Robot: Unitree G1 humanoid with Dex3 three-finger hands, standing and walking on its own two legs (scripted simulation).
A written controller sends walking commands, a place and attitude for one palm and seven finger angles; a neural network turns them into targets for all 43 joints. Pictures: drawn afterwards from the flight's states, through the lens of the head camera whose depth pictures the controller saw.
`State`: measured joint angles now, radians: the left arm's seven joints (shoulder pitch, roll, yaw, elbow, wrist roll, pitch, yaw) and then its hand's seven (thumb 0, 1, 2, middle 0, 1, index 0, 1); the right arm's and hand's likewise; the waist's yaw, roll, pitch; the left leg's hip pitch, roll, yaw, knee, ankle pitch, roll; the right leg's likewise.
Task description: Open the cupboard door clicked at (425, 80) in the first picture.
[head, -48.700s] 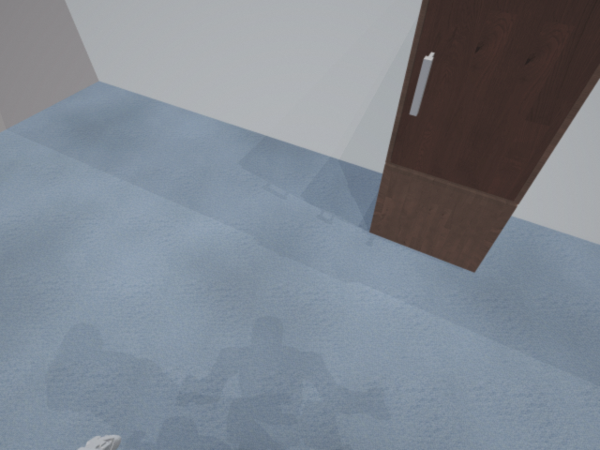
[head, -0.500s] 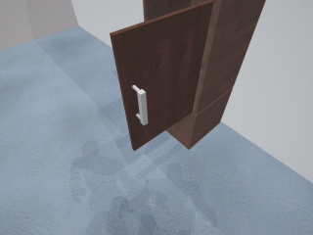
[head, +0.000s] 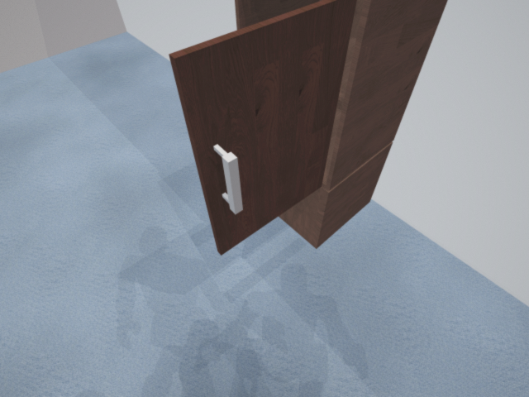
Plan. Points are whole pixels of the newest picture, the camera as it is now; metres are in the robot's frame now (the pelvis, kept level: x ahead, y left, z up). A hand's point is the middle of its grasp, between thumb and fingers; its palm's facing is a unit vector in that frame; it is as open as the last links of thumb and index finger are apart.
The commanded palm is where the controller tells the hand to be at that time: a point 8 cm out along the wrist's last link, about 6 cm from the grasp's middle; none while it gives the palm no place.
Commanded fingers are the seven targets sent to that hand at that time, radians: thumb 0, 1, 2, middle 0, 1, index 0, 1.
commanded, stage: look to check the result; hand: left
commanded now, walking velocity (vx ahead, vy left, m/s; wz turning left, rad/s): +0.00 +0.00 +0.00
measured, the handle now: (227, 180) +0.54 +0.11 -0.04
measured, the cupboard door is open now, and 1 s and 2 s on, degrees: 87 87 87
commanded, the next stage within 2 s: stand and wait in 0.12 s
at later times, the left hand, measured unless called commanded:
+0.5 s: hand out of the picture +0.05 +0.21 -0.17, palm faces +0.00 -0.96 -0.29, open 7.4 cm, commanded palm none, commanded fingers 0.00 0.90 0.90 -0.20 -0.30 -0.20 -0.30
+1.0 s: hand out of the picture +0.04 +0.21 -0.17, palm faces +0.00 -0.96 -0.29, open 7.4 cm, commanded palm none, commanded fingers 0.00 0.90 0.90 -0.20 -0.30 -0.20 -0.30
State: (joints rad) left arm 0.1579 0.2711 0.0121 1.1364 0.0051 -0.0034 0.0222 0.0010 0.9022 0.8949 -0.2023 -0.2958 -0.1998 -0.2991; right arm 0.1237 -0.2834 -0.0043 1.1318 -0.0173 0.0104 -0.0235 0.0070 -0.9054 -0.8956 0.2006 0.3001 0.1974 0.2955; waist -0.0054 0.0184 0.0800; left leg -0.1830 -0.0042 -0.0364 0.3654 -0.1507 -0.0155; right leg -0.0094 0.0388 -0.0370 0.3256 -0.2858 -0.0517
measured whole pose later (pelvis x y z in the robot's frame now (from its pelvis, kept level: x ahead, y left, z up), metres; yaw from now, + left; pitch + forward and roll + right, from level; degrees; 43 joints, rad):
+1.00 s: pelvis +0.01 -0.01 +0.00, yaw +0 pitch -2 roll +1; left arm 0.20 0.24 0.01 1.14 0.00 -0.01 0.03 0.00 0.90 0.89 -0.20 -0.30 -0.20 -0.30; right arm 0.17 -0.25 0.00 1.14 -0.02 0.01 -0.03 0.01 -0.91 -0.90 0.20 0.30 0.20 0.30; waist -0.01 0.01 0.07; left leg -0.17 0.00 -0.03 0.37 -0.16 -0.02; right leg 0.00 0.05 -0.03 0.32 -0.29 -0.06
